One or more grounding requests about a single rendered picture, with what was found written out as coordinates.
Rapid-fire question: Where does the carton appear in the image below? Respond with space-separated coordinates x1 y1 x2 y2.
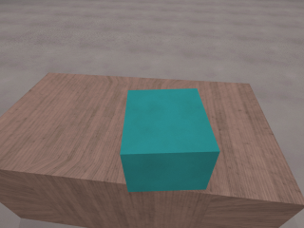
120 88 220 192

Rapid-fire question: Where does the pedestal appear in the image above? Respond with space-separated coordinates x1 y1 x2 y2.
0 72 304 228

